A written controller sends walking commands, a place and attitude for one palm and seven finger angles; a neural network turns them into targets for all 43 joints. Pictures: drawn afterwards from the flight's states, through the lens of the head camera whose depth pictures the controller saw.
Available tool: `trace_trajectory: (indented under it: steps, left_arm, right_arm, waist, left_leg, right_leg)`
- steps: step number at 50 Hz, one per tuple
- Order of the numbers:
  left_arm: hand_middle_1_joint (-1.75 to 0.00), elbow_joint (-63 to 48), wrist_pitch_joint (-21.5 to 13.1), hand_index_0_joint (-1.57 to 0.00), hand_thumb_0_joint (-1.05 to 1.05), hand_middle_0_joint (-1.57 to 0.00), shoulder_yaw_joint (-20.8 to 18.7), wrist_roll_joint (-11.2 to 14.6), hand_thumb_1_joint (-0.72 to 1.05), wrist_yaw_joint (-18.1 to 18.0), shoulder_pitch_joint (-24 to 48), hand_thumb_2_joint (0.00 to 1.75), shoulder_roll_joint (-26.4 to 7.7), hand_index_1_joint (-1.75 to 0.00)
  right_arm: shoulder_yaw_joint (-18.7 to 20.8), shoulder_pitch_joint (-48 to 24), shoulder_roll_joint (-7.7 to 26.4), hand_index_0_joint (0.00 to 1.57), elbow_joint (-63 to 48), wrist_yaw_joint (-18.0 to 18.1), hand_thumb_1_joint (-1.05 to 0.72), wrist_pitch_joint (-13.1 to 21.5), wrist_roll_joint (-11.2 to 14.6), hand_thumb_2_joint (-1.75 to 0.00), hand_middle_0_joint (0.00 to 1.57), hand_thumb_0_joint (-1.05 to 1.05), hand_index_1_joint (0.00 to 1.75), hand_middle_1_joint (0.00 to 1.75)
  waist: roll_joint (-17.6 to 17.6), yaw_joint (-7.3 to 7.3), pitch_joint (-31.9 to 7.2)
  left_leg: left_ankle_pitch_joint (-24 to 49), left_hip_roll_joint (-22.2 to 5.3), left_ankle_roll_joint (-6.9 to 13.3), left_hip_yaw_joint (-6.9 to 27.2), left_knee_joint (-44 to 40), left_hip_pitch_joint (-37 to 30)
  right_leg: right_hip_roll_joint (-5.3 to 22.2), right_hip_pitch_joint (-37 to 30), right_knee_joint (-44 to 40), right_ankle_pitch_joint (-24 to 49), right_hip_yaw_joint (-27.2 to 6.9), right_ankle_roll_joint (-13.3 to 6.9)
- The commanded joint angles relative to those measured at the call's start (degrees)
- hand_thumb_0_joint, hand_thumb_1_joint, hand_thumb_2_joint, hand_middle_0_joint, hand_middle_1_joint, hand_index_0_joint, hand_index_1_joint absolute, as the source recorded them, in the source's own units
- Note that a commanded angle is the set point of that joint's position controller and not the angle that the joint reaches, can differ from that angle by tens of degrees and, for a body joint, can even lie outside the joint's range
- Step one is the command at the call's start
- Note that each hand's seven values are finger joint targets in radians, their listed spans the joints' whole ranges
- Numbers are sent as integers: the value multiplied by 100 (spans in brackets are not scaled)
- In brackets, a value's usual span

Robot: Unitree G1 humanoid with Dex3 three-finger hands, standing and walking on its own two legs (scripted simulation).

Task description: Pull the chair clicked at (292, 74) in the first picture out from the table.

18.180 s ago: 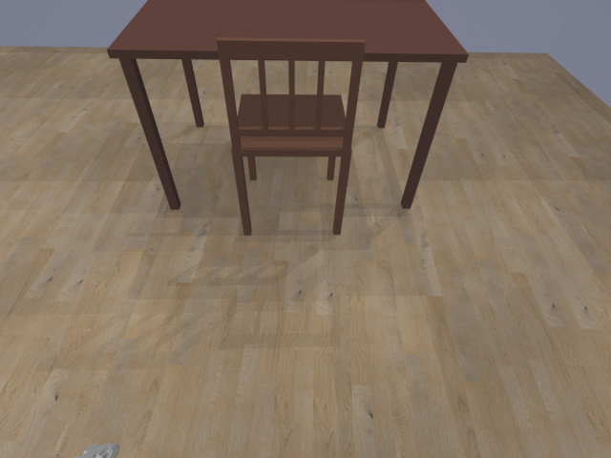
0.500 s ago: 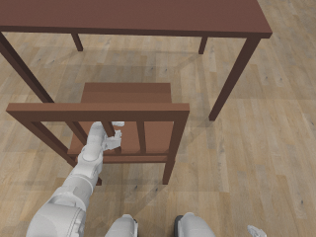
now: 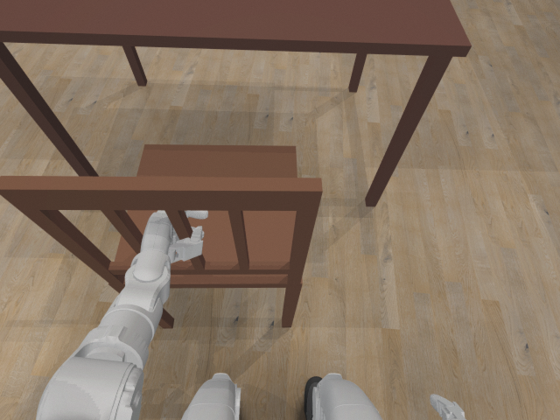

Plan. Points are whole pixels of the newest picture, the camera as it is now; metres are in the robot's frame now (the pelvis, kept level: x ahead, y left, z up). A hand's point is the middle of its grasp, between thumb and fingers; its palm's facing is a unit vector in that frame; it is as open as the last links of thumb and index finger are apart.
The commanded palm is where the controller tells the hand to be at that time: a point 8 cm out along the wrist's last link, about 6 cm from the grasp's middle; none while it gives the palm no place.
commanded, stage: step backward, pulling the chair out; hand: left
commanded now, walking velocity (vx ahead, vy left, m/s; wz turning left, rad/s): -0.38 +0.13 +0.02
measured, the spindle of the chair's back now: (188, 240) +0.39 +0.17 -0.08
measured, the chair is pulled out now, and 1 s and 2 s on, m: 0.33 0.43 0.58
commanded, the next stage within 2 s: stop walking, hand still on the chair in 1.60 s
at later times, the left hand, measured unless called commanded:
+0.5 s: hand (193, 254) +0.35 +0.15 -0.05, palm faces +0.02 -0.98 -0.20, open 5.2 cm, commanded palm +0.33 +0.20 -0.04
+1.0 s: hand (187, 300) +0.28 +0.15 -0.05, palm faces -0.01 -0.98 -0.20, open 5.2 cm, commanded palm +0.27 +0.20 -0.04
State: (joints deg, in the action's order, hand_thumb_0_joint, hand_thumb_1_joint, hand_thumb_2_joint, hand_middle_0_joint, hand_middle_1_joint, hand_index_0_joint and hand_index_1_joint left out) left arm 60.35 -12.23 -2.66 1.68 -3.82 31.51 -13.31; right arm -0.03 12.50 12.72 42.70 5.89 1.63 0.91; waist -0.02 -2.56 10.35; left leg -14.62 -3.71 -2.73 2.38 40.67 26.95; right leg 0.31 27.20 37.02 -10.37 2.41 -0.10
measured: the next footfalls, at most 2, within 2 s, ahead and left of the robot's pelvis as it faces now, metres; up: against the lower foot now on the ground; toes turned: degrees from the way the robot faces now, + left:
left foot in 0.18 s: +0.03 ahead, +0.15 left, +0.00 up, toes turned +1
right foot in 0.72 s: -0.06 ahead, -0.14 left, +0.00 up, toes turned -4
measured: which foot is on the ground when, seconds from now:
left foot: down 0.00-0.02, up 0.04-0.16, down 0.18-1.00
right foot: down 0.00-0.58, up 0.60-0.70, down 0.72-1.00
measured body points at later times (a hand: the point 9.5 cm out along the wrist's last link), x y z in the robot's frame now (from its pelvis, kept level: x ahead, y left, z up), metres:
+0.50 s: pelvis -0.03 +0.01 +0.01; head +0.07 +0.00 +0.45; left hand +0.35 +0.20 -0.03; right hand +0.06 -0.26 -0.12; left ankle -0.01 +0.15 -0.71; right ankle +0.04 -0.13 -0.71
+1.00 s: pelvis -0.10 +0.02 +0.01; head -0.02 +0.02 +0.45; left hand +0.27 +0.20 -0.03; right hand -0.02 -0.26 -0.11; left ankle -0.03 +0.15 -0.71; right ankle -0.04 -0.13 -0.71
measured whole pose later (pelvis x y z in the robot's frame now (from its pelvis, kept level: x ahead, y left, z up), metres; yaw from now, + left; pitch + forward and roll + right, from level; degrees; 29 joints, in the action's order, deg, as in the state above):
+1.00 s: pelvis -0.10 +0.02 +0.01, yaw -1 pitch +1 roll -2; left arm 60.0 -10.8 -3.7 1.3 -5.3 30.7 -12.2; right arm 0.3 10.3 15.3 43.3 6.8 0.0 0.8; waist 0.5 -4.8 10.2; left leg -12.8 -2.8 -1.4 1.7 37.4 24.3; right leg 1.7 22.1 34.0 -12.6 1.2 2.0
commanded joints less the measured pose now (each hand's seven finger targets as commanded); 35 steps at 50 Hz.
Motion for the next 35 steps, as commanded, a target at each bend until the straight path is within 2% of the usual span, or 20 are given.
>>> trace_trajectory:
  steps: [1, 2, 4, 7, 9, 11, 13, 15, 17, 19, 20, 22, 23, 25, 26, 28, 29, 31, 32, 35]
  left_arm:
    - [-145, -946, -459, -50, 0, -50, -283, -44, 90, -203, 1569, 90, -1284, -145]
    - [-145, -818, -424, -50, 0, -50, -302, -84, 90, -222, 1572, 90, -1260, -145]
    - [-145, -829, -362, -50, 0, -50, -299, -93, 90, -189, 1695, 90, -1122, -145]
    - [-145, -686, -238, -50, 0, -50, -251, -15, 90, -164, 1633, 90, -972, -145]
    - [-145, -844, -281, -50, 0, -50, -68, 8, 90, -112, 1823, 90, -676, -145]
    - [-145, -1338, -336, -50, 0, -50, 63, -10, 90, -53, 2341, 90, -610, -145]
    - [-145, -1171, -341, -50, 0, -50, 44, -58, 90, -66, 2148, 90, -507, -145]
    - [-145, -1109, -416, -50, 0, -50, 58, -119, 90, -75, 2110, 90, -457, -145]
    - [-145, -1163, -452, -50, 0, -50, -51, -167, 90, -98, 2112, 90, -700, -145]
    - [-145, -1098, -459, -50, 0, -50, -198, -137, 90, -150, 1993, 90, -930, -145]
    - [-145, -1048, -464, -50, 0, -50, -265, -135, 90, -165, 1866, 90, -1021, -145]
    - [-145, -879, -322, -50, 0, -50, -318, -94, 90, -168, 1565, 90, -1140, -145]
    - [-145, -874, -256, -50, 0, -50, -321, -83, 90, -163, 1539, 90, -1140, -145]
    - [-145, -998, -174, -50, 0, -50, -324, -91, 90, -156, 1459, 90, -1069, -145]
    - [-145, -1023, -109, -50, 0, -50, -305, -35, 90, -168, 1345, 90, -1087, -145]
    - [-145, -1382, -162, -50, 0, -50, -113, -22, 90, -143, 1412, 90, -763, -145]
    - [-145, -1526, -204, -50, 0, -50, -36, -6, 90, -107, 1541, 90, -647, -145]
    - [-145, -1682, -197, -50, 0, -50, -53, -8, 90, -83, 1735, 90, -703, -145]
    - [-145, -1650, -213, -50, 0, -50, -27, -7, 90, -86, 1726, 90, -594, -145]
    - [-145, -1610, -379, -50, 0, -50, 42, -144, 90, -83, 1831, 90, -544, -145]
  right_arm:
    - [381, 497, 956, 20, -344, 106, -90, 212, 100, -90, 20, 0, 30, 30]
    - [346, 377, 918, 20, -288, 96, -90, 210, 49, -90, 20, 0, 30, 30]
    - [231, 262, 878, 20, -243, 75, -90, 243, 20, -90, 20, 0, 30, 30]
    - [172, 400, 994, 20, -111, 142, -90, 244, 55, -90, 20, 0, 30, 30]
    - [287, 299, 1183, 20, -270, 191, -90, 199, 43, -90, 20, 0, 30, 30]
    - [242, 159, 1017, 20, -383, 150, -90, 117, -31, -90, 20, 0, 30, 30]
    - [287, 305, 944, 20, -329, 93, -90, 127, -69, -90, 20, 0, 30, 30]
    - [344, 473, 982, 20, -229, 18, -90, 178, -71, -90, 20, 0, 30, 30]
    - [375, 607, 1026, 20, -193, 8, -90, 161, -38, -90, 20, 0, 30, 30]
    - [415, 510, 985, 20, -266, 69, -90, 127, 31, -90, 20, 0, 30, 30]
    - [403, 399, 943, 20, -303, 98, -90, 133, 31, -90, 20, 0, 30, 30]
    - [345, 308, 946, 20, -320, 146, -90, 107, 42, -90, 20, 0, 30, 30]
    - [318, 235, 954, 20, -374, 164, -90, 86, 50, -90, 20, 0, 30, 30]
    - [274, 171, 994, 20, -409, 179, -90, 46, 25, -90, 20, 0, 30, 30]
    - [263, 183, 1063, 20, -390, 207, -90, 17, 47, -90, 20, 0, 30, 30]
    - [275, 27, 1129, 20, -642, 188, -90, -62, 15, -90, 20, 0, 30, 30]
    - [271, -30, 1044, 20, -751, 142, -90, -98, 10, -90, 20, 0, 30, 30]
    - [266, -11, 959, 20, -707, 84, -90, -100, -50, -90, 20, 0, 30, 30]
    - [291, 157, 925, 20, -645, 41, -90, -68, -72, -90, 20, 0, 30, 30]
    - [366, 448, 991, 20, -461, -75, -90, 78, -68, -90, 20, 0, 30, 30]
  waist:
    - [-793, 49, -2550]
    - [-776, 117, -2629]
    - [-897, 108, -2650]
    - [-762, 56, -2471]
    - [305, 138, -2393]
    - [1287, 129, -2513]
    - [1125, 132, -2473]
    - [774, 52, -2698]
    - [544, -78, -3165]
    - [119, -104, -3358]
    - [39, -67, -3350]
    - [-290, 8, -3188]
    - [-699, 43, -3074]
    - [-879, 59, -2972]
    - [-734, 34, -2829]
    - [367, 79, -2758]
    - [838, 106, -2648]
    - [1539, 138, -2460]
    - [1360, 132, -2496]
    - [1113, 21, -2928]
  left_leg:
    - [-1362, 225, 142, -43, 694, -579]
    - [-1407, 301, 113, 21, 1244, -739]
    - [-1444, 208, 136, 244, 1168, -648]
    - [-490, -34, 184, 206, -894, -1081]
    - [1579, -937, 615, 987, -1508, -1051]
    - [2236, -1371, 883, 1183, -1601, -738]
    - [3513, -1433, 913, 1153, -1160, -1279]
    - [4513, -1304, 715, 953, -555, -1883]
    - [4418, -1007, 401, 540, -243, -1895]
    - [2596, -607, 105, 261, -30, -1349]
    - [1148, -363, 32, 151, 168, -1147]
    - [-729, -116, 8, 167, 283, -838]
    - [-1104, -28, 31, 215, 340, -721]
    - [-928, -34, 84, 265, -4, -781]
    - [-411, -164, 138, 326, -550, -925]
    - [1469, -937, 552, 942, -1631, -978]
    - [1612, -1293, 767, 1155, -1773, -644]
    - [2210, -1598, 1035, 1277, -1709, -639]
    - [2984, -1609, 1085, 1306, -1391, -1047]
    - [4633, -1332, 766, 903, -483, -2303]
  right_leg:
    - [1809, -699, -2022, -1768, -2076, -658]
    - [2020, -738, -2182, -1522, -1995, -737]
    - [1971, -1156, -1797, -173, -1581, -728]
    - [1503, -1386, -1115, 814, -893, -349]
    - [558, -1291, -306, 578, -398, 89]
    - [408, -1501, 531, -147, -271, 82]
    - [356, -1218, 339, -463, -306, -17]
    - [464, -1371, -324, 755, -427, -113]
    - [657, -2032, -618, 2861, -524, -188]
    - [1250, -2477, -565, 3868, -1010, -472]
    - [1529, -2469, -724, 4018, -1196, -571]
    - [1847, -2286, -965, 3600, -1356, -661]
    - [1891, -2133, -1121, 2878, -1310, -626]
    - [1807, -2100, -1181, 2391, -1157, -559]
    - [1601, -2025, -1072, 2181, -914, -453]
    - [625, -1795, -334, 783, -304, 30]
    - [344, -1851, 236, -7, -194, 70]
    - [254, -1544, 714, -1134, -207, 35]
    - [256, -1388, 439, -1155, -264, -7]
    - [388, -1453, -782, 637, -376, -100]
